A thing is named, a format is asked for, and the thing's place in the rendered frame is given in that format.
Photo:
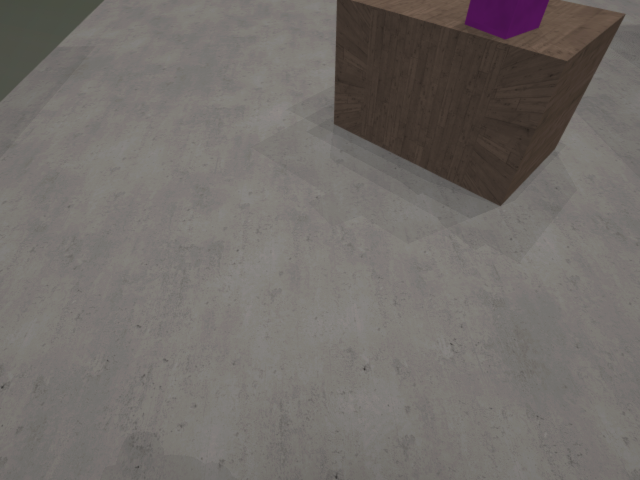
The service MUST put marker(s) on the carton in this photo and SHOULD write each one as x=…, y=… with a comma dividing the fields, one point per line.
x=505, y=18

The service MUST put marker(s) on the pedestal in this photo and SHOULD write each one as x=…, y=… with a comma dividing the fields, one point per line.
x=478, y=110

